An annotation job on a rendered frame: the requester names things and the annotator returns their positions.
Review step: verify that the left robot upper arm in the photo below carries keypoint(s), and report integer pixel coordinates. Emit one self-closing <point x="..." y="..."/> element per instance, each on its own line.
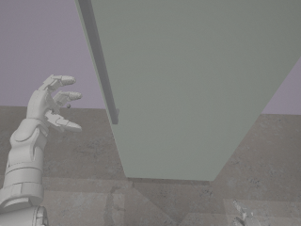
<point x="29" y="216"/>

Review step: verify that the handle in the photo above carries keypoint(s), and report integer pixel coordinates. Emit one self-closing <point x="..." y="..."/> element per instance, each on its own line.
<point x="97" y="51"/>

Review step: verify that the fridge door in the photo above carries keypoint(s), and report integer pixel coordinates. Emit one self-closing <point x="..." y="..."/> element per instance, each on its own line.
<point x="190" y="77"/>

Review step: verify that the robot right hand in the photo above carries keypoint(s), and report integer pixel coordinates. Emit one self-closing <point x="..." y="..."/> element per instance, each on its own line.
<point x="246" y="214"/>

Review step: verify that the robot left forearm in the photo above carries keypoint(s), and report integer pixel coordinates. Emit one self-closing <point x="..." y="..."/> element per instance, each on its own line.
<point x="22" y="186"/>

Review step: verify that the robot left hand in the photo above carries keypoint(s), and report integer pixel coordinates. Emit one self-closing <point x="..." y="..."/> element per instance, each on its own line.
<point x="41" y="102"/>

